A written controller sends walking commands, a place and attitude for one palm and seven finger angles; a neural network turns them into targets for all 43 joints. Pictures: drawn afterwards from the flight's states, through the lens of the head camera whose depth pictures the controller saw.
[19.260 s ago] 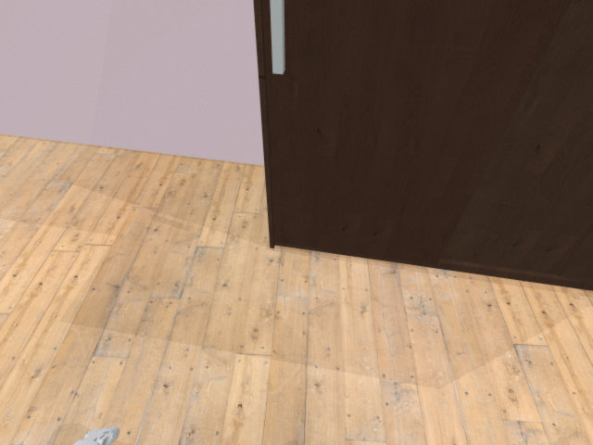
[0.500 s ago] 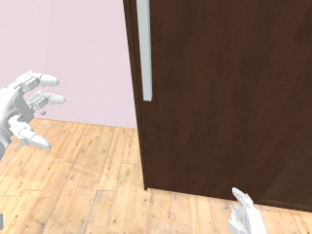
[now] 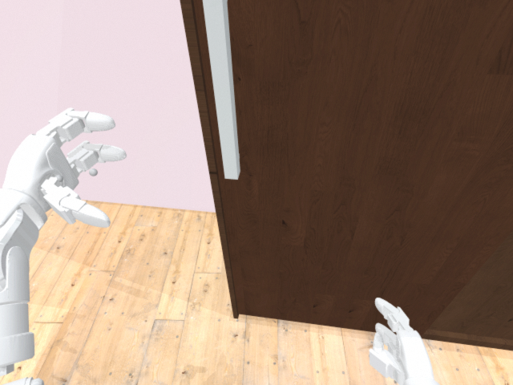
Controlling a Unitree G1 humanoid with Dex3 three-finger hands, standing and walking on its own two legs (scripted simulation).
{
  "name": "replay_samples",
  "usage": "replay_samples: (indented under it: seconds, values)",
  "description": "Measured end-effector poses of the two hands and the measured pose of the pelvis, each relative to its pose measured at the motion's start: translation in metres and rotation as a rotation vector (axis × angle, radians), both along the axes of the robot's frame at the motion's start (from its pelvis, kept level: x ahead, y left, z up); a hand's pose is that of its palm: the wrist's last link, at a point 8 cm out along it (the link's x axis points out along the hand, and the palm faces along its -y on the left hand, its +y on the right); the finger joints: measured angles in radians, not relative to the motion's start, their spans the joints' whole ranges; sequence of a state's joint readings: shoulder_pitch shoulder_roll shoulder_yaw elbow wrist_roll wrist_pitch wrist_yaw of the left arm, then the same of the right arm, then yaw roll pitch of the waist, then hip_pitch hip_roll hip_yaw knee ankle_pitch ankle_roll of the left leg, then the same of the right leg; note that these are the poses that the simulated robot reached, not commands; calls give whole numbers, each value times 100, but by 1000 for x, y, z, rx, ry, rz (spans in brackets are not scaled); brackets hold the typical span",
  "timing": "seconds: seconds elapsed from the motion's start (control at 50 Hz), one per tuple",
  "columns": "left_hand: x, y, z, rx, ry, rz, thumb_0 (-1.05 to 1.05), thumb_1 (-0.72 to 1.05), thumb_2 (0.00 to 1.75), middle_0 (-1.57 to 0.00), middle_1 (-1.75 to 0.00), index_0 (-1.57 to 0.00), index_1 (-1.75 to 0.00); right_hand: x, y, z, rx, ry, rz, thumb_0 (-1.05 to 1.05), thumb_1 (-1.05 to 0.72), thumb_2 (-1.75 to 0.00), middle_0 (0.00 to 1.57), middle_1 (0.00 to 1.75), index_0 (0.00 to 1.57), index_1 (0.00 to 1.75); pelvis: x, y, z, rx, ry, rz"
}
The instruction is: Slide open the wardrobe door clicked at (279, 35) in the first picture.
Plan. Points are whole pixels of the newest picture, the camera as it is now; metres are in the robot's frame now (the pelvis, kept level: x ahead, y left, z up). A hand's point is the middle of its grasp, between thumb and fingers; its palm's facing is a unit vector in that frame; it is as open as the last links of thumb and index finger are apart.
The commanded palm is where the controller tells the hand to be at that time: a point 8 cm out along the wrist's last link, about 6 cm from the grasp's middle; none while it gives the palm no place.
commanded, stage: move the hooked fingers beside the handle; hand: left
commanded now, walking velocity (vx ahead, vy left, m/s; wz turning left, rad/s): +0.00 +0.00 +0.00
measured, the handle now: (228, 98) +0.53 +0.11 +0.22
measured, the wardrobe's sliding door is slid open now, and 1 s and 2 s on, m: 0.00 0.00 0.00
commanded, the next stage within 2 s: none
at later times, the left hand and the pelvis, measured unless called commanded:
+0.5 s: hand (154, 150) +0.38 +0.20 +0.21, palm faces -0.01 -1.00 -0.04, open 14.0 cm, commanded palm +0.36 +0.25 +0.22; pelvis +0.01 -0.03 +0.00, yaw +0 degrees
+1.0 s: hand (179, 116) +0.45 +0.18 +0.22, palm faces -0.05 -1.00 +0.01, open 14.0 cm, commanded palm +0.44 +0.23 +0.22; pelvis +0.01 -0.02 +0.00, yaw -2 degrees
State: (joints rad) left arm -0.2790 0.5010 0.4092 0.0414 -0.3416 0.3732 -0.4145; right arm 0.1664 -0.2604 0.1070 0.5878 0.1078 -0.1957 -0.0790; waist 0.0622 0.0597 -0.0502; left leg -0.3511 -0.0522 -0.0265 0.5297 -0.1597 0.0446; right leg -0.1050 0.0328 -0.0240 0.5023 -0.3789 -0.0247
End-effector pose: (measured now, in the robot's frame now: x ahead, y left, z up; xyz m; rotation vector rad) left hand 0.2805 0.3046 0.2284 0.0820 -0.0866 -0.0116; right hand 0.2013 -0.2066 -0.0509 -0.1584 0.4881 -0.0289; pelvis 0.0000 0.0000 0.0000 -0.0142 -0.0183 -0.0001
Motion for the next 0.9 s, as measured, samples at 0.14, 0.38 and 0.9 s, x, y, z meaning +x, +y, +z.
replay_samples:
  seconds: [0.14,0.38,0.9]
  values:
    - [18,-22,-18,-11,62,-19,-1,-50,30,-30,-120,-30,-120,2,-15,-6,-27,46,-18,1,-90,-90,20,30,20,30,2,-7,0,3,0,11]
    - [63,-43,-2,-39,64,-2,-1,-50,30,-30,-120,-30,-120,-22,-45,-19,-19,123,-105,1,-90,-90,20,30,20,30,7,-22,1,16,14,-8]
    - [138,-62,-16,-80,80,-12,-1,-50,30,-30,-120,-30,-120,-95,-92,-47,-77,358,-262,1,-90,-90,20,30,20,30,13,-29,-4,16,74,-30]
